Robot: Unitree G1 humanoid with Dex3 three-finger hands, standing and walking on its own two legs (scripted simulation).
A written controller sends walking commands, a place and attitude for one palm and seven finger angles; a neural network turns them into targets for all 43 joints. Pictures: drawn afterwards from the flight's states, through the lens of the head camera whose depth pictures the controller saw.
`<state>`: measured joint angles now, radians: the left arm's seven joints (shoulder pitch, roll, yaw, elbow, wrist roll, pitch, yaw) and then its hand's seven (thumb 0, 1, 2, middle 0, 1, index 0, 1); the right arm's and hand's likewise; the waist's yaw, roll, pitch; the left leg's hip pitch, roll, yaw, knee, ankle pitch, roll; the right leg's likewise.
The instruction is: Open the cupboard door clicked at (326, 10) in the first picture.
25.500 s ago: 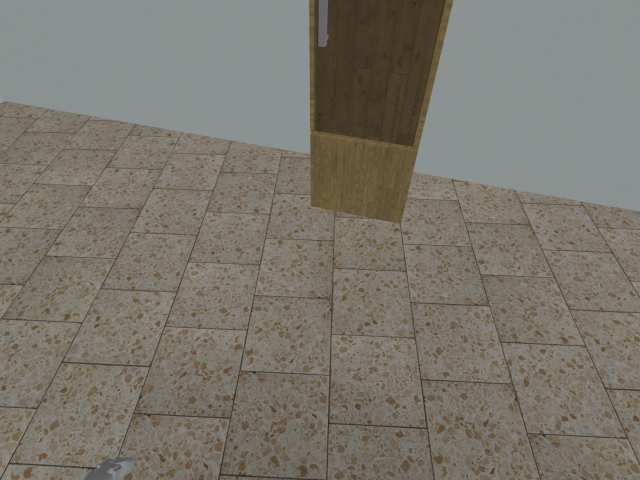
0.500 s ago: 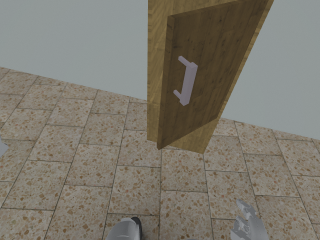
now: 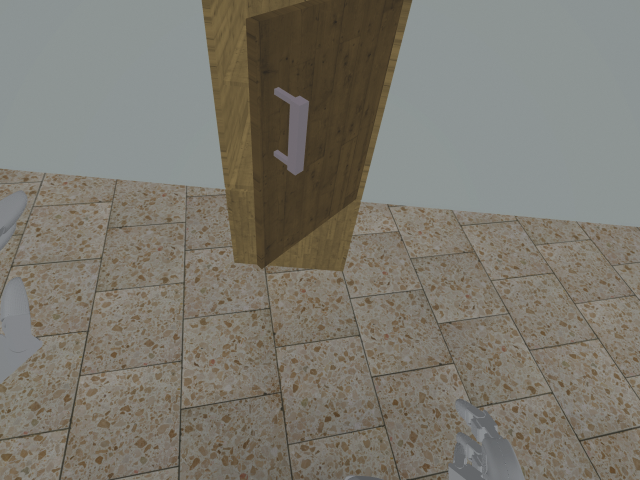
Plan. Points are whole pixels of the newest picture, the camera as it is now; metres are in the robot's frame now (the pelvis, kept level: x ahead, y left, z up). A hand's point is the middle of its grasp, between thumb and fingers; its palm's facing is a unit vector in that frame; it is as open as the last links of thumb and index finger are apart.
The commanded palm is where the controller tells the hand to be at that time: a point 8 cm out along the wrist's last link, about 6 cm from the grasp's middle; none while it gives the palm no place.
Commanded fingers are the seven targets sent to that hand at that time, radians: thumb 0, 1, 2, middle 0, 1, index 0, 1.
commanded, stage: stop stepping back and stand still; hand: left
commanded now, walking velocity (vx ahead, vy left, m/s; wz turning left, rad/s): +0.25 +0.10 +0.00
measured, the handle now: (288, 132) +0.65 +0.07 +0.06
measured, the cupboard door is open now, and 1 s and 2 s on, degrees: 49 49 49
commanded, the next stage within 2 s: let the arm hang, fingers relaxed in 1.18 s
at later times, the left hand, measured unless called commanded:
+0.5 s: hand (67, 351) +0.19 +0.21 +0.17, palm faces +0.38 -0.78 -0.49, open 7.4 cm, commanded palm +0.14 +0.26 +0.17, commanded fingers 0.00 0.90 0.90 -0.20 -0.30 -0.20 -0.30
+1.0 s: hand out of the picture +0.20 +0.28 +0.16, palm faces +0.37 -0.80 -0.47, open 7.4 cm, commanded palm +0.14 +0.31 +0.17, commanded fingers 0.00 0.90 0.90 -0.20 -0.30 -0.20 -0.30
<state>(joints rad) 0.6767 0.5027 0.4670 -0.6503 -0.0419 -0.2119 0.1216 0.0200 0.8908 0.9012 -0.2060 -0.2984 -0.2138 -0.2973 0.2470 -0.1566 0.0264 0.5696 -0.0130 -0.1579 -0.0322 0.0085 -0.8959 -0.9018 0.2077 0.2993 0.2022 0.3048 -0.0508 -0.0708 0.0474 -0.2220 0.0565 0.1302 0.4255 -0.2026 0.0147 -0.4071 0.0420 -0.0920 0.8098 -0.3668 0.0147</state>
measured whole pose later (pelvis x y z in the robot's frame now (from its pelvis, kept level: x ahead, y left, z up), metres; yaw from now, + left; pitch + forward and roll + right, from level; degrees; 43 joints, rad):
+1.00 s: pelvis -0.01 +0.02 +0.00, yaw -2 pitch +0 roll -1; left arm 0.56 0.41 0.42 -0.47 -0.05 -0.20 0.14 0.02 0.89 0.90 -0.21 -0.30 -0.22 -0.30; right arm 0.22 -0.19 0.04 0.60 -0.01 -0.11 -0.08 0.01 -0.90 -0.90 0.21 0.30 0.20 0.30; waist 0.00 0.00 0.02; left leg -0.27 -0.01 0.10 0.44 -0.18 0.06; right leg -0.17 0.01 -0.05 0.41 -0.25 -0.01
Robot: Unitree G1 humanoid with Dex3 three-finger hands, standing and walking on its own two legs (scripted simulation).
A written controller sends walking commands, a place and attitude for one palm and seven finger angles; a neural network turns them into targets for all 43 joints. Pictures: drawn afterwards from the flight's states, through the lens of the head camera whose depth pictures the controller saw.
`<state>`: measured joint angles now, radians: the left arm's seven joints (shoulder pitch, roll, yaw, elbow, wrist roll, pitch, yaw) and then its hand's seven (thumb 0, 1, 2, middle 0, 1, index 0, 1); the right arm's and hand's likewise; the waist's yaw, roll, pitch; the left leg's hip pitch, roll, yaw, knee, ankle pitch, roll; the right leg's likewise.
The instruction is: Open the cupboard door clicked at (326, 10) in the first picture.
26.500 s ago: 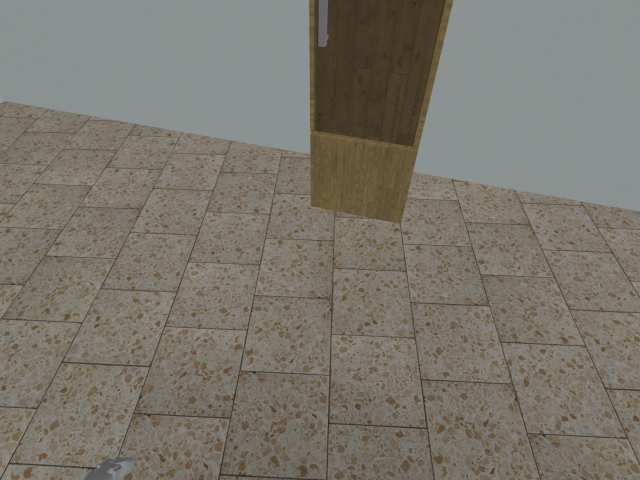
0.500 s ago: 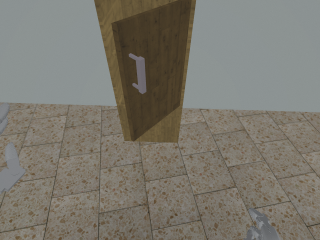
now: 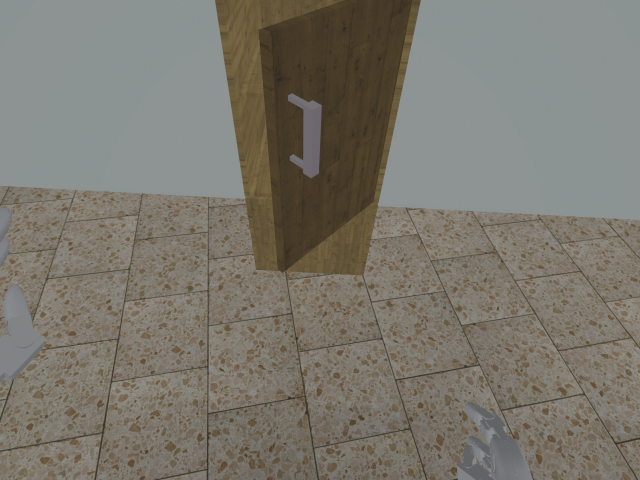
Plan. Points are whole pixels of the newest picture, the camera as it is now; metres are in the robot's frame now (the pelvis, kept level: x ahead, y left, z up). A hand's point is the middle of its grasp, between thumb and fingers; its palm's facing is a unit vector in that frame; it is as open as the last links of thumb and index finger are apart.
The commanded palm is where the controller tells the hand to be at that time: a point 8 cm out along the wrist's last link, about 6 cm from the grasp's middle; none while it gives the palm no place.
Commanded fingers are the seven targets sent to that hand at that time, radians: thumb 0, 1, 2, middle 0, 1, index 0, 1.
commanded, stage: stop stepping back and stand still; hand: left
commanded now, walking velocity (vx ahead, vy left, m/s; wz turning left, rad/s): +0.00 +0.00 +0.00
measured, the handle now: (303, 136) +0.66 +0.07 +0.06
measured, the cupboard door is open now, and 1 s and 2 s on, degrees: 49 49 49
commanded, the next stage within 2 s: let the arm hang, fingers relaxed in 0.18 s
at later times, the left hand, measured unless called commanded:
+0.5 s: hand out of the picture +0.11 +0.21 -0.13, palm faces -0.01 -0.95 -0.31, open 7.4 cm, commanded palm none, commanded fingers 0.00 0.90 0.90 -0.20 -0.30 -0.20 -0.30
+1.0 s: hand out of the picture -0.04 +0.17 -0.16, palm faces +0.04 -0.96 -0.26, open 7.3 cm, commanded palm none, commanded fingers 0.00 0.90 0.90 -0.20 -0.30 -0.20 -0.30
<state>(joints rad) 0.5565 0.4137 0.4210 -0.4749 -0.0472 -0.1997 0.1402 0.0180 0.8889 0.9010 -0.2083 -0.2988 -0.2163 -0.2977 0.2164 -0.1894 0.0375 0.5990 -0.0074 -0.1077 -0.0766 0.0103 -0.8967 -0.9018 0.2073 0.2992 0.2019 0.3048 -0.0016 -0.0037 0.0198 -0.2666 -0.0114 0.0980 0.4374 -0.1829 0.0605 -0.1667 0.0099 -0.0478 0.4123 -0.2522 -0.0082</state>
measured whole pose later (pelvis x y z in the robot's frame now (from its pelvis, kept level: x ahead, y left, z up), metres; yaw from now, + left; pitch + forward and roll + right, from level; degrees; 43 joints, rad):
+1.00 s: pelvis +0.00 -0.03 +0.00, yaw +2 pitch -2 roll +0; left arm 0.31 0.19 -0.01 1.14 0.00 0.01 0.03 0.01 0.91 0.90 -0.19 -0.30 -0.20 -0.29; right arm 0.26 -0.17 0.01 1.13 -0.02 0.02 -0.02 0.00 -0.90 -0.90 0.20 0.30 0.20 0.30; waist -0.01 0.05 0.06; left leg -0.23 0.00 0.05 0.41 -0.16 0.03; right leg -0.12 0.02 -0.09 0.41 -0.26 -0.05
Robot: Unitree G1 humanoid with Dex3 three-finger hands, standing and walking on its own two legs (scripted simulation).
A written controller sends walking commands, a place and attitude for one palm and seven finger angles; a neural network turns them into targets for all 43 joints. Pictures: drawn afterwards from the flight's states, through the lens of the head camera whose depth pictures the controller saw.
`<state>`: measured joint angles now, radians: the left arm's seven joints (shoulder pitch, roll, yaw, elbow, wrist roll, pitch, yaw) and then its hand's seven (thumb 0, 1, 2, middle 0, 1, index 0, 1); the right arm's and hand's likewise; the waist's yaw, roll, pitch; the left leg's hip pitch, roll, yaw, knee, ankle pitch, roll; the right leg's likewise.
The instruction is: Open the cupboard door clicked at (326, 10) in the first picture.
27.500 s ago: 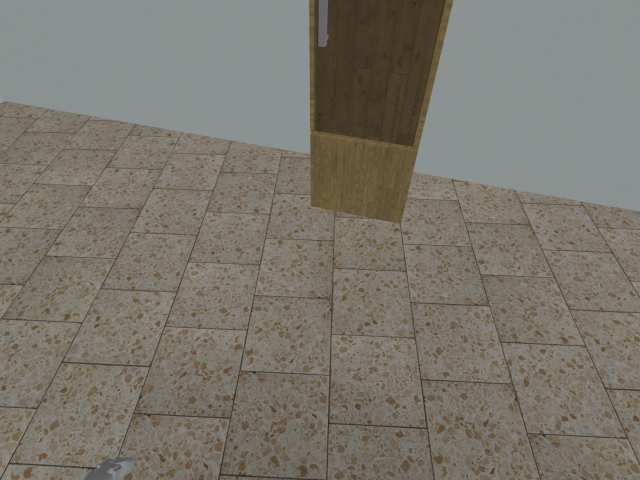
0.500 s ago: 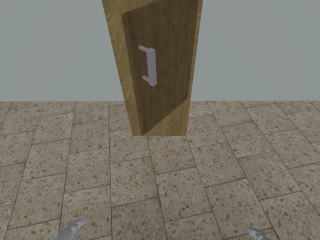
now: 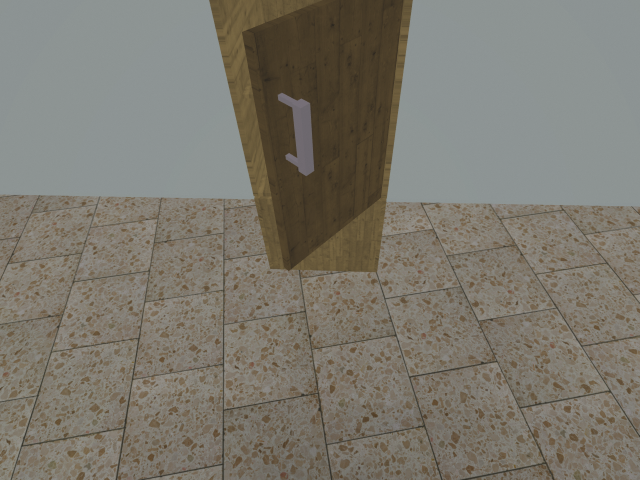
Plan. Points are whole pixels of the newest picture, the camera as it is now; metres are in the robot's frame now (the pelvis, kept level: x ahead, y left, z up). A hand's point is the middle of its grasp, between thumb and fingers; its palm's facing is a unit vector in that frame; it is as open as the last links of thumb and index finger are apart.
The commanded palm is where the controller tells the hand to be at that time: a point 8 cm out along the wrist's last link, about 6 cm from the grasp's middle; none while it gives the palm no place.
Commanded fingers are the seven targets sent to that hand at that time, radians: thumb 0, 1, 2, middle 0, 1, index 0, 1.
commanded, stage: let the arm hang, fingers relaxed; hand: left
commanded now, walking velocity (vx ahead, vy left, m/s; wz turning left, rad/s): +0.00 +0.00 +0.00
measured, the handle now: (295, 135) +0.67 +0.08 +0.06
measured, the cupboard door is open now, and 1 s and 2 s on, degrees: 49 49 49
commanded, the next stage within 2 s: look to check the result in 0.38 s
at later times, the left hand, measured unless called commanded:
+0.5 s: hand out of the picture +0.01 +0.15 -0.17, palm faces +0.03 -0.98 -0.20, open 7.3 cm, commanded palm none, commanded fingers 0.00 0.90 0.90 -0.20 -0.30 -0.20 -0.30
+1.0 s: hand out of the picture +0.03 +0.15 -0.17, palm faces +0.03 -0.98 -0.22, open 7.4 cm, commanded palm none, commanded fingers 0.00 0.90 0.90 -0.20 -0.30 -0.20 -0.30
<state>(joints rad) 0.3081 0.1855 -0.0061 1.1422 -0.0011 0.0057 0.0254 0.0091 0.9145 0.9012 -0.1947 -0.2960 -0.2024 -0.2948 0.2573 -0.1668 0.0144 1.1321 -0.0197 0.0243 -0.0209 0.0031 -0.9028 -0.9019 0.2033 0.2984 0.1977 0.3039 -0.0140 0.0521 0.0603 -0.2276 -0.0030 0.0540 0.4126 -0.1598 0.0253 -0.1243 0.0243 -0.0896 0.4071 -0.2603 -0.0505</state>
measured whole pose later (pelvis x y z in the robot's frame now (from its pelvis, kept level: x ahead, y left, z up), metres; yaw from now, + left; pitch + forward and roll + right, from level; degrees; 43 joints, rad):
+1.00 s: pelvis +0.04 -0.03 +0.00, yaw +0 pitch -2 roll +1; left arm 0.28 0.14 0.01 1.14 0.00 -0.01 0.04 0.01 0.91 0.90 -0.20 -0.30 -0.20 -0.29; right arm 0.24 -0.17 0.00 1.15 -0.02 0.01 -0.05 0.00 -0.90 -0.90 0.20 0.30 0.20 0.30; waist -0.01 0.02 0.06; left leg -0.17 0.03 0.05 0.41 -0.21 -0.02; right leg -0.04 0.06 -0.09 0.36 -0.29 -0.08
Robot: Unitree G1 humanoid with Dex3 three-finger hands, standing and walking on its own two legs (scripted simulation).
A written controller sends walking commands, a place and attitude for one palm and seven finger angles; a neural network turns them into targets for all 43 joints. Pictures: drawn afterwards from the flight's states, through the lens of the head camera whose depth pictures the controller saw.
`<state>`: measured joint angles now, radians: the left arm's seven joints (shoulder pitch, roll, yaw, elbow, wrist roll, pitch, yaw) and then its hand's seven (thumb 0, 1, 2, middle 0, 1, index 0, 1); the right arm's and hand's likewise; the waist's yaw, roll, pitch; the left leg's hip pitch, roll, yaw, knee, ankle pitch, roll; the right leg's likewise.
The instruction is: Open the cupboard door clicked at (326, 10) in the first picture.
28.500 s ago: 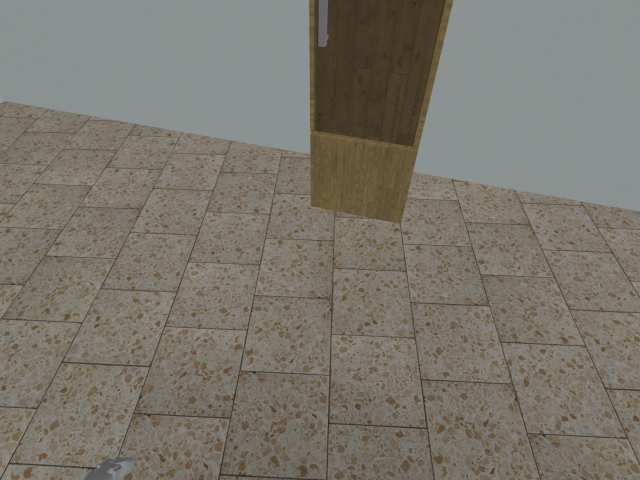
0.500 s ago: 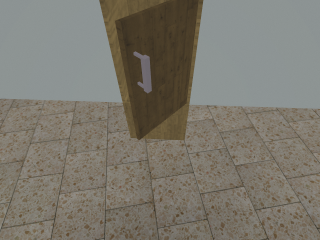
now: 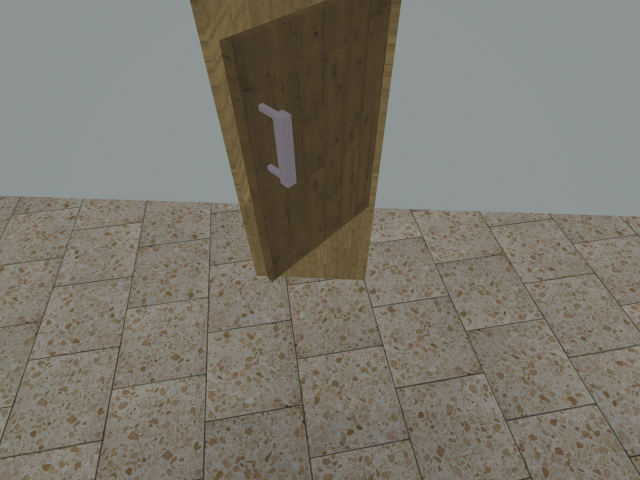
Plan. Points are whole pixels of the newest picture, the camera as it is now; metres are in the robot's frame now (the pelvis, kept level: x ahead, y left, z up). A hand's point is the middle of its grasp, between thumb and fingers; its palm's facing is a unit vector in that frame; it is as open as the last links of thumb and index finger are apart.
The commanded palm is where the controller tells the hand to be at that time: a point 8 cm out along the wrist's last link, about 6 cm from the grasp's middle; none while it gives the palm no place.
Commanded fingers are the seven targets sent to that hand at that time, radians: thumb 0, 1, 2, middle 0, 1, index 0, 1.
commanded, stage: walk to a spot facing it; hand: left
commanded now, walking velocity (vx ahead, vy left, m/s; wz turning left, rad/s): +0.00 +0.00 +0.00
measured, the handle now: (277, 146) +0.63 +0.11 +0.06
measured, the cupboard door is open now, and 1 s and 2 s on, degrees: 49 49 49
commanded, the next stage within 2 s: none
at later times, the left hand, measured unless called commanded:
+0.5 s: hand out of the picture +0.06 +0.23 -0.19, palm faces -0.11 -0.97 -0.21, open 7.4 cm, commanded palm none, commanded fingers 0.00 0.90 0.90 -0.20 -0.30 -0.20 -0.30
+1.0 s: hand out of the picture +0.14 +0.14 -0.17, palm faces -0.44 -0.86 -0.26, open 7.4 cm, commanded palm none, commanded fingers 0.00 0.90 0.90 -0.20 -0.30 -0.20 -0.30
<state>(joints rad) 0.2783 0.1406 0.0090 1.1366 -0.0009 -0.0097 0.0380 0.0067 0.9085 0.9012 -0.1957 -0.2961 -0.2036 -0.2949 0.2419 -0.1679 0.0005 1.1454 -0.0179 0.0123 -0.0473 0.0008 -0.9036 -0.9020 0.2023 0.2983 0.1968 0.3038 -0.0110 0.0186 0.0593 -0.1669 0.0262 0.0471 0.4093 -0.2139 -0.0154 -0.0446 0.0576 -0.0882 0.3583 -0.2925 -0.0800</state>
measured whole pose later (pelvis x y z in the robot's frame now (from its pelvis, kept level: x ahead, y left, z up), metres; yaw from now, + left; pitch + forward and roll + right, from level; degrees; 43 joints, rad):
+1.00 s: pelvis -0.02 -0.01 -0.01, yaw -28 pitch +2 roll +1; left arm 0.16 0.20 0.07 0.92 0.02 0.04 0.01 0.01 0.91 0.90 -0.20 -0.30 -0.21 -0.30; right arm 0.10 -0.24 -0.06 0.90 -0.01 0.06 -0.03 0.01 -0.90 -0.90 0.20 0.30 0.20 0.30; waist 0.00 0.01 0.15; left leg -0.47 0.08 0.05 1.05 -0.48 -0.07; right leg -0.33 0.01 0.07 0.57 -0.27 -0.01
